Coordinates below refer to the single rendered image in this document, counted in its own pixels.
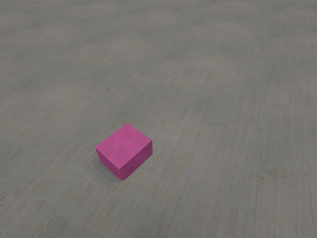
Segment carton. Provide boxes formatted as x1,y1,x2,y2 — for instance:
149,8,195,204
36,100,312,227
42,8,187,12
95,123,153,181

